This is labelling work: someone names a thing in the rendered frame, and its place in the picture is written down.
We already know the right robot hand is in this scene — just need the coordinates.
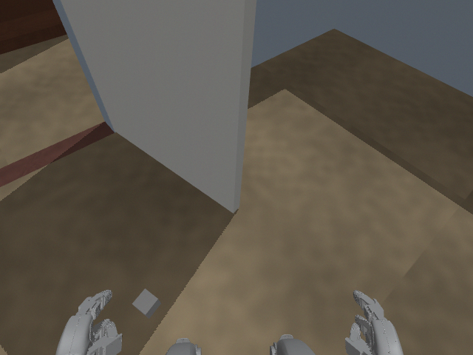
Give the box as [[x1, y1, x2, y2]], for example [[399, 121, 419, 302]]
[[345, 290, 404, 355]]

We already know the cube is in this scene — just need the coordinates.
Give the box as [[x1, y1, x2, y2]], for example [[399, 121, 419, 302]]
[[132, 289, 161, 318]]

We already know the bookshelf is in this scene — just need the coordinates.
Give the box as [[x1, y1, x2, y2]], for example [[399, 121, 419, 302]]
[[0, 0, 67, 55]]

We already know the left robot hand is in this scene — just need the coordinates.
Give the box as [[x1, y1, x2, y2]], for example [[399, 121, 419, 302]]
[[55, 290, 122, 355]]

